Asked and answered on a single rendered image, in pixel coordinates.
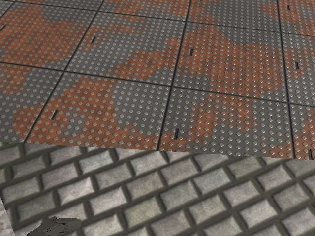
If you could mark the robot left hand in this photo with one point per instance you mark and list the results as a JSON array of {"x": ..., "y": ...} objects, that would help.
[{"x": 55, "y": 226}]

